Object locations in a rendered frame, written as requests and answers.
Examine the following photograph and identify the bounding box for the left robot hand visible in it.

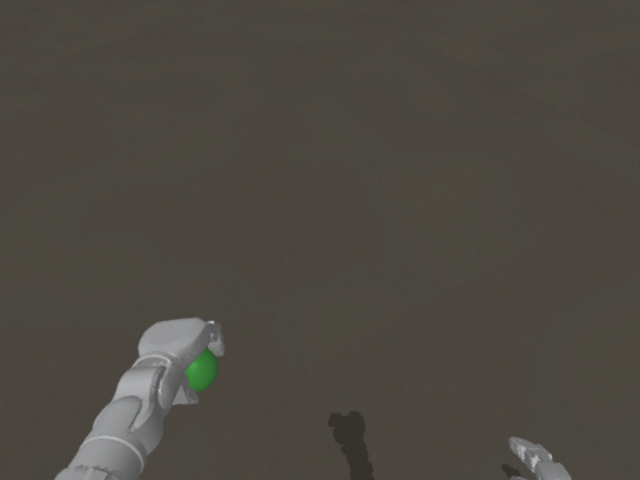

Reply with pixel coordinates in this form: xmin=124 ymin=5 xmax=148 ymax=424
xmin=138 ymin=318 xmax=225 ymax=405

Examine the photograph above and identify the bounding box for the right robot hand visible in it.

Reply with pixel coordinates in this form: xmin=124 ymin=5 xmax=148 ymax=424
xmin=509 ymin=437 xmax=572 ymax=480

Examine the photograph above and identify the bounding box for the ball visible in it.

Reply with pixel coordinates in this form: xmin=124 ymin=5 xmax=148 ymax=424
xmin=185 ymin=348 xmax=218 ymax=392

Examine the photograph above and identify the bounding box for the left robot arm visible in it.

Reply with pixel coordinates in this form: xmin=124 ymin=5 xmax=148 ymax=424
xmin=54 ymin=351 xmax=184 ymax=480

